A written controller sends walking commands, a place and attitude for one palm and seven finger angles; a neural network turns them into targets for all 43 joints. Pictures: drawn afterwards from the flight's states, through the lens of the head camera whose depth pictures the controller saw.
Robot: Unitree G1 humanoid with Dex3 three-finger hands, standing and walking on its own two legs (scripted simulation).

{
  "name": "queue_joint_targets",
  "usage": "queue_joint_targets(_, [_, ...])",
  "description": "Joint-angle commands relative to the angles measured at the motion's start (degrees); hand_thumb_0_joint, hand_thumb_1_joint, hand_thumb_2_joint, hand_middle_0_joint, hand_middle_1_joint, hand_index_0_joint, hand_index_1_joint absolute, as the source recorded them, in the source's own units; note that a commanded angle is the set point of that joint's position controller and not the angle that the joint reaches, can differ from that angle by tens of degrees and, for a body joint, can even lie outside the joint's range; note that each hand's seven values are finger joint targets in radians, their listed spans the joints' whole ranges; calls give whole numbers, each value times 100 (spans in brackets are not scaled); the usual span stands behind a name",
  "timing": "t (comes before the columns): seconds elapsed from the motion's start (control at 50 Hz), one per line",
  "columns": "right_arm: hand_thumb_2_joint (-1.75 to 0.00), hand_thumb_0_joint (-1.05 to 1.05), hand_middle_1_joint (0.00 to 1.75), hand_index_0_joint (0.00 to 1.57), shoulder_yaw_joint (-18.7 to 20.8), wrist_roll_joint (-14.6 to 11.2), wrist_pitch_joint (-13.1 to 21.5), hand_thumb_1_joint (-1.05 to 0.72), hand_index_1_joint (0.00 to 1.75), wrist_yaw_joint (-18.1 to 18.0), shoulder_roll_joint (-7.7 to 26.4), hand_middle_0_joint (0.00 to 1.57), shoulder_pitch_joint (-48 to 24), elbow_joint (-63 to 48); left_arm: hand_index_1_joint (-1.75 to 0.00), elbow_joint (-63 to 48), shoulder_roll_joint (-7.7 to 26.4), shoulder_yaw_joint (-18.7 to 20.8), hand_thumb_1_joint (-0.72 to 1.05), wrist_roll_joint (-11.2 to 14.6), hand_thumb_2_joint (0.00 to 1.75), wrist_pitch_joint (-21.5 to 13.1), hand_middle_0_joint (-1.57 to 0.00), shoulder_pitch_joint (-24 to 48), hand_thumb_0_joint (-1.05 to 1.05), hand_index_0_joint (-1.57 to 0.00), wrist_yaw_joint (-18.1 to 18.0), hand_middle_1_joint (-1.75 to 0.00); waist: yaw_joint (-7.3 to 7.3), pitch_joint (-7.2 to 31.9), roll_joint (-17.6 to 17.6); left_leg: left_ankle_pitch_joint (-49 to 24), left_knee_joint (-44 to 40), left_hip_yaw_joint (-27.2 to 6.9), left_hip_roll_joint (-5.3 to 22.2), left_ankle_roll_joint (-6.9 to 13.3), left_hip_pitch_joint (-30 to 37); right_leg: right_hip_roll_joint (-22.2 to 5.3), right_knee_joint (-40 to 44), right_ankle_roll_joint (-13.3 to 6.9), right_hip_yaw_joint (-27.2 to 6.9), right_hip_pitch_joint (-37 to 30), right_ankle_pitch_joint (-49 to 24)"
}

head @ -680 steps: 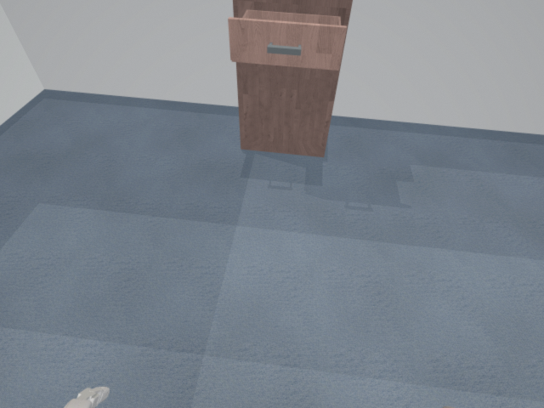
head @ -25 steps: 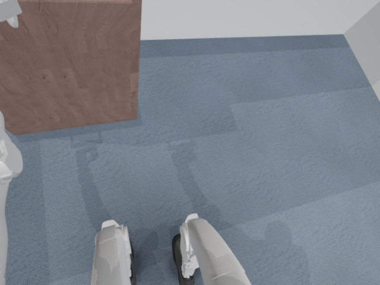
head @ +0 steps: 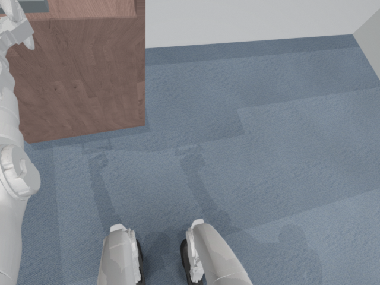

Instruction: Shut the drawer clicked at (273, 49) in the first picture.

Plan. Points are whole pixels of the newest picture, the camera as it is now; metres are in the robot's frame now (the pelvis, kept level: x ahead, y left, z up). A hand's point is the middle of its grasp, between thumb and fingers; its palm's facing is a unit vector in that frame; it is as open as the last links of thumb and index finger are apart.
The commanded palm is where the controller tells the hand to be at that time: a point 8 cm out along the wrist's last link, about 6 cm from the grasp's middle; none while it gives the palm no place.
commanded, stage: pull the fist back off the drawer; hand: left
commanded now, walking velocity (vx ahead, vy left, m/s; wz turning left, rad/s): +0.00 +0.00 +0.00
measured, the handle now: out of the picture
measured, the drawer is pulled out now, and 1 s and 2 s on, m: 0.00 0.00 0.00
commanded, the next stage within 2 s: draw the hand back to the body in 0.14 s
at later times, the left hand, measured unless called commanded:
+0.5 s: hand (5, 47) +0.50 +0.22 +0.12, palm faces +0.14 -0.99 -0.03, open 3.3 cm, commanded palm +0.46 +0.26 +0.13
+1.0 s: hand out of the picture +0.34 +0.24 +0.21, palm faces +0.34 -0.91 -0.24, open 3.3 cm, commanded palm +0.29 +0.28 +0.23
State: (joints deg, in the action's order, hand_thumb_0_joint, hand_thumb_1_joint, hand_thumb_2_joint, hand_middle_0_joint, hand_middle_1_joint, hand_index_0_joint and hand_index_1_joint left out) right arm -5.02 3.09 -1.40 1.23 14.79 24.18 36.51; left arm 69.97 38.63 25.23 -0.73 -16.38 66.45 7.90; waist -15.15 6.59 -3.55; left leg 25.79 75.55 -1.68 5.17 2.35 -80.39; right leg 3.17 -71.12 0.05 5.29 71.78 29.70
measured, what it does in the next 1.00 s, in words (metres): rises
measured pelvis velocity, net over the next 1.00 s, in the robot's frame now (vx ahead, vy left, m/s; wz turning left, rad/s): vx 0.05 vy -0.01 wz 0.07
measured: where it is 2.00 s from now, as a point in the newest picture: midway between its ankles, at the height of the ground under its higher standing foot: (165, 275)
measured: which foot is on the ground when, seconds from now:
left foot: down 0.00-1.00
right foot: down 0.00-1.00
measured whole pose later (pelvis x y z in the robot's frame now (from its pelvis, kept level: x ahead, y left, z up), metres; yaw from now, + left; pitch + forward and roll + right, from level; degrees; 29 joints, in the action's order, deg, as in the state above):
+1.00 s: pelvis +0.05 -0.01 +0.12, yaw +4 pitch +3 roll -1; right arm -2.5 -3.1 -3.6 -5.3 13.6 10.7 30.5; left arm 10.6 18.7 9.8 5.5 -4.8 1.0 -4.2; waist 0.6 3.8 -2.1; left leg 17.4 38.1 2.5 1.6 1.2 -24.1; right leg 0.6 -35.7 -0.2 1.5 17.7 21.3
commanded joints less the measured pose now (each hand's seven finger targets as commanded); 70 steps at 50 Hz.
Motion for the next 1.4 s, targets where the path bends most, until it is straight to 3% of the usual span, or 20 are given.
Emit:
queue_joint_targets(0.0, [-90, 0, 30, 20, 501, -27, -9, -90, 30, -29, 1231, 20, 1132, -164, -160, -1436, 1181, 141, 90, 152, 90, -487, -140, 1980, 0, -140, 17, -160, 160, 3246, -1200, -1365, -966, -558, -84, -38, 4025, 139, 1051, -176, -93, -602, -918])
queue_joint_targets(0.06, [-90, 0, 30, 20, 552, -53, -43, -90, 30, -40, 1198, 20, 1087, -142, -160, -1627, 1051, 130, 90, 279, 90, -590, -140, 1954, 0, -140, 56, -160, 127, 3220, -954, -1562, -927, -442, -109, -4, 3928, 147, 1149, -138, -166, -905, -1161])
queue_joint_targets(0.22, [-90, 0, 30, 20, 674, -43, -161, -90, 30, -13, 1130, 20, 1065, 27, -160, -1564, 395, -187, 90, 362, 90, -930, -140, 1740, 0, -140, 102, -160, 106, 3078, -1049, -2330, -871, -447, -132, -60, 4498, 125, 1131, -165, -146, -731, -1651])
queue_joint_targets(0.28, [-90, 0, 30, 20, 740, -118, -252, -90, 30, 30, 1120, 20, 967, -296, -160, -2362, 547, 129, 90, 535, 90, -919, -140, 540, 0, -140, 173, -160, 697, 4048, -1305, -3168, -1114, -304, -207, -106, 5162, 130, 1182, -210, -191, -1711, -2392])
queue_joint_targets(0.32, [-90, 0, 30, 20, 758, -218, -310, -90, 30, 53, 1047, 20, 850, -477, -160, -3110, 442, 87, 90, 696, 90, -814, -140, -82, 0, -140, 207, -160, 869, 4300, -1252, -3746, -1285, -219, -229, -106, 5522, 145, 1354, -175, -208, -2309, -3001])
queue_joint_targets(0.38, [-90, 0, 30, 20, 784, -357, -331, -90, 30, 42, 982, 20, 703, -690, -160, -3860, 211, 18, 90, 923, 90, -575, -140, -1110, 0, -140, 223, -160, 964, 3981, -662, -3723, -1578, -81, -300, -47, 5422, 173, 1672, -130, -231, -3132, -3536])
queue_joint_targets(0.42, [-90, 0, 30, 20, 777, -436, -329, -90, 30, -17, 949, 20, 526, -756, -160, -4172, 46, -80, 90, 1072, 90, -455, -140, -1331, 0, -140, 187, -160, 898, 3386, -146, -3212, -1805, 37, -336, 5, 5056, 156, 1917, -66, -267, -3520, -3654])
queue_joint_targets(0.46, [-90, 0, 30, 20, 776, -492, -286, -90, 30, -84, 912, 20, 378, -802, -160, -4406, -130, -141, 90, 1209, 90, -432, -140, -1588, 0, -140, 145, -160, 891, 2895, -10, -2843, -2010, 131, -382, 32, 4936, 145, 2140, -44, -320, -3769, -3624])
queue_joint_targets(0.62, [-90, 0, 30, 20, 730, -587, -106, -90, 30, -163, 850, 20, -169, -896, -160, -4541, -1089, -1038, 90, 1400, 90, -374, -140, -2833, 0, -140, 524, -160, 938, 1706, -362, -2520, -2607, 83, -388, -23, 5651, 94, 2631, -108, -231, -3605, -2928])
queue_joint_targets(0.72, [-90, 0, 30, 20, 681, -668, 34, -90, 30, -266, 828, 20, -701, -1230, -160, -5428, -939, -841, 90, 1761, 90, -117, -140, -3464, 0, -140, 714, -160, 1239, 1736, -318, -2214, -2975, 74, -429, -14, 5926, 40, 2875, -136, -227, -4121, -2736])
queue_joint_targets(0.74, [-90, 0, 30, 20, 709, -637, -82, -90, 30, -349, 738, 20, -1199, -1342, -160, -6038, -323, -845, 90, 960, 90, 45, -140, -3676, 0, -140, -15, -160, 1520, 1742, -21, -2022, -3321, 217, -468, -36, 6245, -68, 3323, -197, -521, -4250, -2492])
queue_joint_targets(0.76, [-90, 0, 30, 20, 672, -625, -106, -90, 30, -432, 669, 20, -1277, -1435, -160, -6230, -697, -982, 90, 914, 90, 219, -140, -4028, 0, -140, -404, -160, 1411, 1499, -52, -1845, -3532, 239, -454, -38, 6225, -101, 3473, -179, -506, -4414, -2346])
queue_joint_targets(0.8, [-90, 0, 30, 20, 618, -631, -76, -90, 30, -528, 652, 20, -1447, -1434, -160, -6479, -834, -1107, 90, 816, 90, 455, -140, -4371, 0, -140, -776, -160, 1420, 1052, 40, -1530, -3777, 198, -424, -34, 6149, -126, 3649, -160, -513, -4547, -2069])
queue_joint_targets(0.88, [-90, 0, 30, 20, 563, -602, -11, -90, 30, -705, 643, 20, -1715, -1411, -160, -7157, -577, -899, 90, 651, 90, 667, -140, -4434, 0, -140, -1236, -160, 1455, 905, 130, -1520, -4185, 177, -409, 7, 6612, -154, 4075, -149, -515, -4993, -1989])
queue_joint_targets(0.9, [-90, 0, 30, 20, 541, -590, 27, -90, 30, -725, 592, 20, -1747, -1391, -160, -7247, -716, -977, 90, 628, 90, 720, -140, -4638, 0, -140, -1301, -160, 1467, 894, 72, -1538, -4277, 191, -401, 3, 6755, -192, 4134, -148, -510, -5144, -2009])
queue_joint_targets(1.04, [-90, 0, 30, 20, 449, -530, 291, -90, 30, -699, 511, 20, -1980, -1352, -160, -8338, -1226, -1295, 90, 591, 90, 917, -140, -6240, 0, -140, -1407, -160, 1589, 300, -17, -1879, -4918, 159, -344, -51, 7425, -213, 4720, -163, -408, -5715, -2254])
queue_joint_targets(1.08, [-90, 0, 30, 20, 456, -492, 337, -90, 30, -686, 548, 20, -2040, -1315, -160, -8489, -1119, -1131, 90, 594, 90, 936, -140, -6672, 0, -140, -1391, -160, 1654, 100, 231, -1909, -5076, 168, -363, -42, 7475, -181, 4959, -147, -414, -5822, -2282])
queue_joint_targets(1.16, [-90, 0, 30, 20, 441, -434, 390, -90, 30, -653, 488, 20, -2102, -1291, -160, -9194, -1004, -815, 90, 591, 90, 939, -140, -7292, 0, -140, -1394, -160, 1736, -37, 222, -2062, -5278, 206, -365, -46, 7666, -212, 5152, -137, -418, -6113, -2401])
queue_joint_targets(1.22, [-90, 0, 30, 20, 437, -387, 481, -90, 30, -635, 436, 20, -2147, -1286, -160, -9882, -914, -633, 90, 568, 90, 880, -140, -7666, 0, -140, -1405, -160, 1791, -31, -131, -2191, -5337, 244, -394, -57, 7814, -237, 5262, -149, -434, -6288, -2498])
queue_joint_targets(1.38, [-90, 0, 30, 20, 516, -311, 802, -90, 30, -557, 403, 20, -2127, -1235, -160, -10882, -917, -309, 90, 547, 90, 761, -140, -9154, 0, -140, -1411, -160, 1868, -417, -64, -2278, -5340, 294, -411, -86, 7896, -190, 5569, -122, -423, -6273, -2549])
